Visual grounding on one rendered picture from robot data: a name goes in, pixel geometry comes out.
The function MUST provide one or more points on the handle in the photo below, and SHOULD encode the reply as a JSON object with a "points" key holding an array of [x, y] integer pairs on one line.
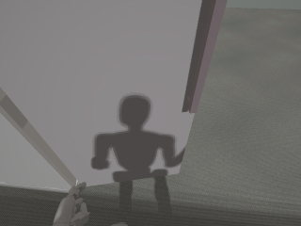
{"points": [[214, 20]]}

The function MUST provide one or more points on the robot left hand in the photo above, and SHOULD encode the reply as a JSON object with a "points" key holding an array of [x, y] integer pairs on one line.
{"points": [[66, 210]]}

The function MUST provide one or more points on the fridge door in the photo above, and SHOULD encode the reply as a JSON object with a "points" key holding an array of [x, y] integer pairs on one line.
{"points": [[105, 82]]}

